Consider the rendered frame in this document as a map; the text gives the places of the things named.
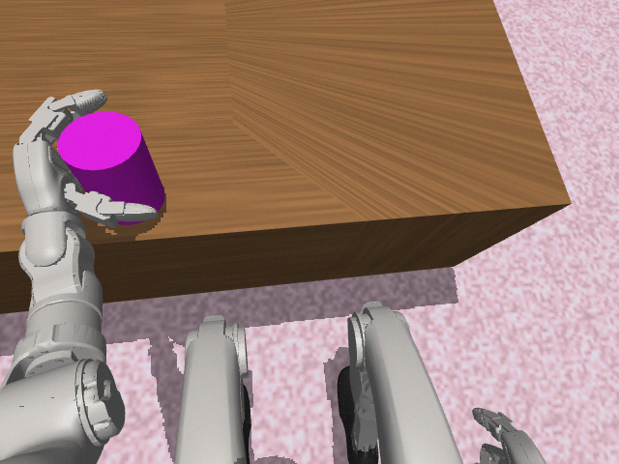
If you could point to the right robot foot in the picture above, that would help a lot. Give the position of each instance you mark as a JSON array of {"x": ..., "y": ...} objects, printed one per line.
[{"x": 346, "y": 412}]

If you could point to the left robot hand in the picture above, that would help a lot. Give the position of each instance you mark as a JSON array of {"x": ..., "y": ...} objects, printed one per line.
[{"x": 46, "y": 183}]

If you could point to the can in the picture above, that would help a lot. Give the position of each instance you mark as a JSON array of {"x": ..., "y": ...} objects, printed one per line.
[{"x": 107, "y": 153}]

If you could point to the left robot arm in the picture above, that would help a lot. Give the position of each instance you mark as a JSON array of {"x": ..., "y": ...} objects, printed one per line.
[{"x": 58, "y": 402}]

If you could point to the right robot hand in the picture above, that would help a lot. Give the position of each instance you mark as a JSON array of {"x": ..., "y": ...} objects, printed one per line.
[{"x": 518, "y": 448}]

